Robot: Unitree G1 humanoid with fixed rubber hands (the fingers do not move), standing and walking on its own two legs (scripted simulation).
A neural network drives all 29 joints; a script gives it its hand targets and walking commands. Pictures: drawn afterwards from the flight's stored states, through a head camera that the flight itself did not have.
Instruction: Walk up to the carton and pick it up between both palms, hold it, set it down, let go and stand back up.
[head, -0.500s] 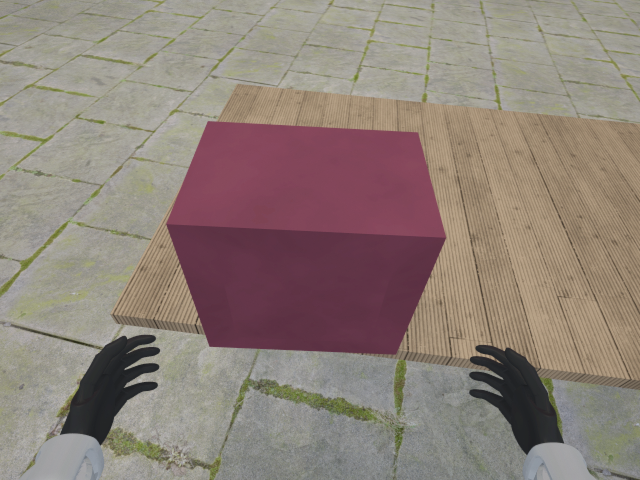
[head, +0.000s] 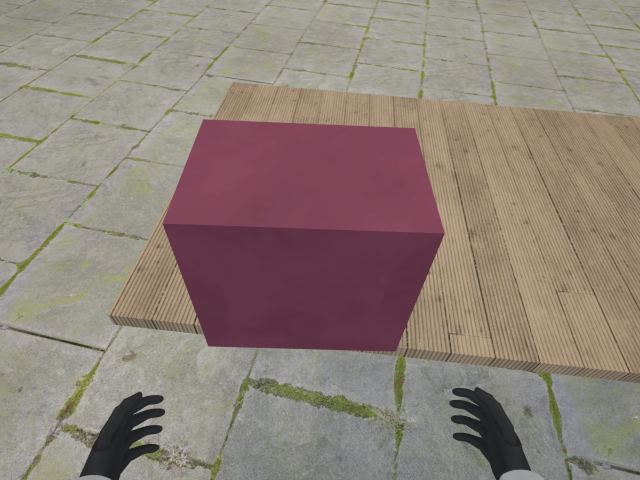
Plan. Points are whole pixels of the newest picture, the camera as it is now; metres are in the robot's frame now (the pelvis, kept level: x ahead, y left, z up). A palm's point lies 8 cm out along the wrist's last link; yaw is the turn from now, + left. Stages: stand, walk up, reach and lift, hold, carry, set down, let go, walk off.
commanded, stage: set down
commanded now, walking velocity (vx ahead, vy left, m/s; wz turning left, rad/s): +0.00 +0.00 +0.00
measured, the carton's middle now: (305, 243) +0.41 +0.02 +0.09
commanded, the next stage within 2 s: let go in 0.60 s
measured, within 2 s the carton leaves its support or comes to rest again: neither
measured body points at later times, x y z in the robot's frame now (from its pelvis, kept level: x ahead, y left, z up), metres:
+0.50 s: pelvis +0.00 +0.00 +0.00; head +0.02 +0.00 +0.45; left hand +0.17 +0.22 -0.09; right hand +0.17 -0.23 -0.09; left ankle +0.05 +0.14 -0.75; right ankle -0.06 -0.12 -0.75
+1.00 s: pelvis +0.01 +0.00 +0.00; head +0.03 +0.00 +0.45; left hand +0.19 +0.22 -0.10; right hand +0.18 -0.24 -0.09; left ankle +0.05 +0.14 -0.75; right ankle -0.06 -0.12 -0.75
